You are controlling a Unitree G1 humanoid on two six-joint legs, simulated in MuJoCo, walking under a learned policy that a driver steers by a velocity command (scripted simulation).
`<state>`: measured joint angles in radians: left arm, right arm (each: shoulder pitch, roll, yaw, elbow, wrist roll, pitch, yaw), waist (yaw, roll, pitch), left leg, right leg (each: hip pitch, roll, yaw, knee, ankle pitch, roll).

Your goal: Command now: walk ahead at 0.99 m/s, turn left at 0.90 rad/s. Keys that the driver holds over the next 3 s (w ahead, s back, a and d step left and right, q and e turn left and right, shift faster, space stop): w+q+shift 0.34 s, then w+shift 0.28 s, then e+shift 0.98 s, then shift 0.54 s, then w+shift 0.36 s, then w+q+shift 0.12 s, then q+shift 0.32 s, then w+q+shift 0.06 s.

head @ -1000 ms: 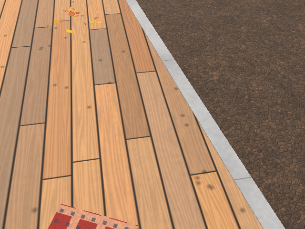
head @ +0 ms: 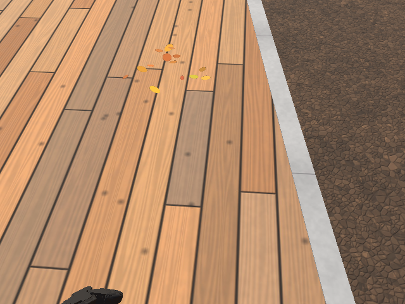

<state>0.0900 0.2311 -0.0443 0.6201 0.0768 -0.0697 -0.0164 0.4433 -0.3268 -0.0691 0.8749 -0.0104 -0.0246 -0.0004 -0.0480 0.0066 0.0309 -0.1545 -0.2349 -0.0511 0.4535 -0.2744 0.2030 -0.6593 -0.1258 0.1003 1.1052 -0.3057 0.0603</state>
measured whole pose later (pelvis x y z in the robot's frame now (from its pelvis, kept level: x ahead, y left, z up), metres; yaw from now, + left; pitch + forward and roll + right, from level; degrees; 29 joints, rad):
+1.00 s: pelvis +0.79 +0.20 -0.01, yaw +20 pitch +0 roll +2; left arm 0.20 0.30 0.07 0.69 -0.02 -0.05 -0.04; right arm 0.23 -0.27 -0.05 0.77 0.03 -0.07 -0.07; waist -0.02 -0.04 0.07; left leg -0.06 -0.06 0.24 0.70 -0.39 0.03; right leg -0.53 0.04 -0.11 0.59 0.08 -0.06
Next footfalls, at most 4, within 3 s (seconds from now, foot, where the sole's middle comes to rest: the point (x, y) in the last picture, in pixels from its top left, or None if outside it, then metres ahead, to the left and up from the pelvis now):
0.18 right None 0.37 -0.18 -0.77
0.60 left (153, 261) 0.66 0.19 -0.77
1.00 right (147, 185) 0.98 0.23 -0.77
1.40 left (96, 180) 1.02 0.44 -0.77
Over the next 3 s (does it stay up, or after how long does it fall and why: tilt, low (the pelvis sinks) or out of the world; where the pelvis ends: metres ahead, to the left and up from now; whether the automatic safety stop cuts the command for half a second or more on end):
stays up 1.17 0.14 -0.03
